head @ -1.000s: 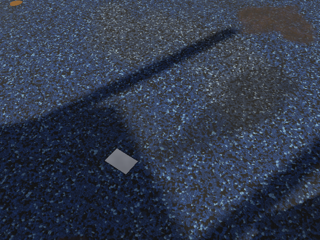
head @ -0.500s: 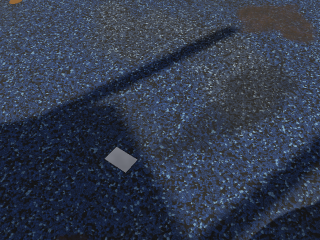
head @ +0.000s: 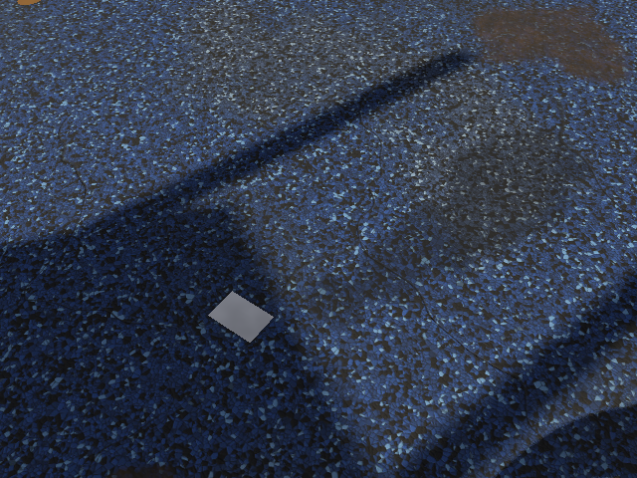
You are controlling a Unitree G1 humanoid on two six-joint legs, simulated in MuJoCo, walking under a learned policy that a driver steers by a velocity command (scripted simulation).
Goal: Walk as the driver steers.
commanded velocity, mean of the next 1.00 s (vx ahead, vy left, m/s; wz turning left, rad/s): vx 0.34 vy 0.00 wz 0.00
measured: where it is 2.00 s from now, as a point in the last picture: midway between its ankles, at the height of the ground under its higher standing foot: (324, 313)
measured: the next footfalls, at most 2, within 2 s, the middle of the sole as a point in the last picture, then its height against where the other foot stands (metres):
right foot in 0.82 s outside the picture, level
left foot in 1.38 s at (273, 361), level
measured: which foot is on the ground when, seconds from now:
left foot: down 0.00-0.84, up 0.86-1.00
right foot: down 0.00-0.42, up 0.44-0.80, down 0.82-1.00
